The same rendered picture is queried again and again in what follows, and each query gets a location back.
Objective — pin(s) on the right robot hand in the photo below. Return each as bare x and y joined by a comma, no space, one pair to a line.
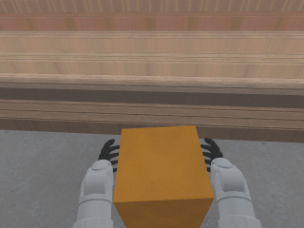
214,149

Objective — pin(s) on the robot left forearm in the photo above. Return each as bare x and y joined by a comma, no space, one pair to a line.
95,199

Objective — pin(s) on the carton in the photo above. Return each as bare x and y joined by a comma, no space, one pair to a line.
162,179

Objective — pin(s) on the left robot hand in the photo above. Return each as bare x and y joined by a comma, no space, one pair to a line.
105,153

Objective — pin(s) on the robot right forearm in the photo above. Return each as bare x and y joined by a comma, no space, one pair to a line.
233,198

